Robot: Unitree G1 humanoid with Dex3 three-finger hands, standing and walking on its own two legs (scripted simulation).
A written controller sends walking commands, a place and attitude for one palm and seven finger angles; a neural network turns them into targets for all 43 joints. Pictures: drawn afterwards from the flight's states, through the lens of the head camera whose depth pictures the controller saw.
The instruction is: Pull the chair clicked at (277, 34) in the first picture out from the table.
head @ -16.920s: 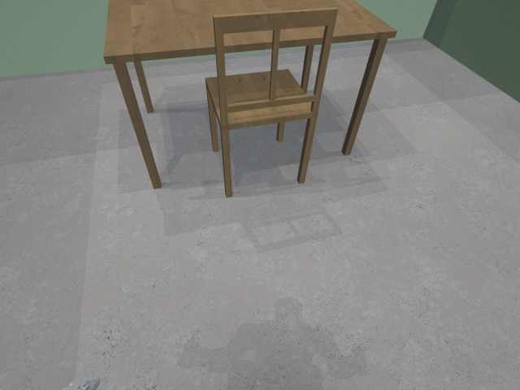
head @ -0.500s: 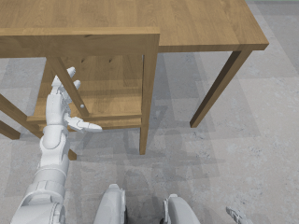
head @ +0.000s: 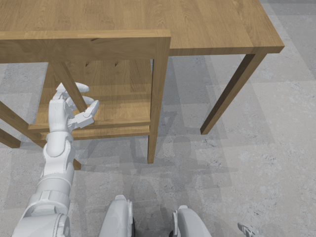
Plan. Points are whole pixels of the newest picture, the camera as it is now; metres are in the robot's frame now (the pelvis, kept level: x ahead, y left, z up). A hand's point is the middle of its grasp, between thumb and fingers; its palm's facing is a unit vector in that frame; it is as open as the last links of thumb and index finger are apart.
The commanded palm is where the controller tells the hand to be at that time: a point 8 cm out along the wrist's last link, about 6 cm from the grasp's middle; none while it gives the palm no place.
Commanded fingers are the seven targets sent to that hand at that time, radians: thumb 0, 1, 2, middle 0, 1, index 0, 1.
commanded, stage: hook a spindle and tug to test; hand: left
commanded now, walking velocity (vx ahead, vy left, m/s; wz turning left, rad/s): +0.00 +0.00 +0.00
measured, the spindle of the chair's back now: (77, 98) +0.45 +0.21 +0.03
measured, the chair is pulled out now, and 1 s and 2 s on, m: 0.00 0.06 0.17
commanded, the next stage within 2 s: step backward, pulling the chair out in 0.70 s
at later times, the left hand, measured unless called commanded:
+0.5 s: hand (87, 123) +0.39 +0.17 +0.02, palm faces +0.10 -0.99 -0.02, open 5.4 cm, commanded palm +0.36 +0.22 +0.03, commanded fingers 0.00 0.90 0.90 -0.50 -1.45 -0.50 -1.45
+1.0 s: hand (87, 127) +0.36 +0.17 +0.04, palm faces +0.15 -0.98 -0.13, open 5.4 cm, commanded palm +0.35 +0.21 +0.04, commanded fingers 0.00 0.90 0.90 -0.50 -1.45 -0.50 -1.45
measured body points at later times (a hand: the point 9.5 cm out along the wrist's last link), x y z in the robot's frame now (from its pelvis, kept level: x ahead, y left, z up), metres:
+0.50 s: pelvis +0.01 +0.00 +0.00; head +0.12 +0.02 +0.44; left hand +0.37 +0.23 +0.02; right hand +0.13 -0.25 -0.11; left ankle +0.06 +0.11 -0.62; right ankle -0.02 -0.12 -0.62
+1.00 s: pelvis +0.02 +0.00 +0.07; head +0.10 +0.00 +0.52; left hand +0.35 +0.22 +0.05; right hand +0.12 -0.24 -0.05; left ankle +0.06 +0.11 -0.62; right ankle -0.02 -0.12 -0.62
